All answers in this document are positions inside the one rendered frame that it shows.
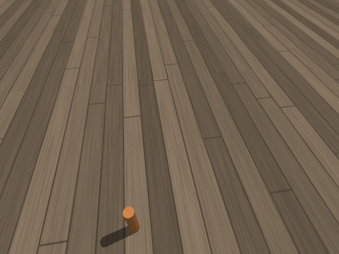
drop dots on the can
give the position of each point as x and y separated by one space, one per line
131 219

